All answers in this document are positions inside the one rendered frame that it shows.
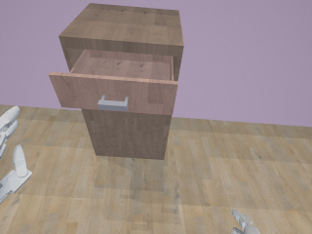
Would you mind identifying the robot left hand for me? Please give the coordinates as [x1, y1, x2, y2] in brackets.
[0, 105, 32, 205]

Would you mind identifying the robot right hand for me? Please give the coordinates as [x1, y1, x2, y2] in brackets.
[231, 209, 260, 234]

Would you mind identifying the handle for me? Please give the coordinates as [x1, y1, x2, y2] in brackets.
[97, 95, 129, 111]

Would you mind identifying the cabinet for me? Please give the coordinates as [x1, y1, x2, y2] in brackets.
[58, 3, 184, 160]

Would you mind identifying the drawer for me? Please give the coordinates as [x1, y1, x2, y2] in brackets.
[49, 49, 178, 115]

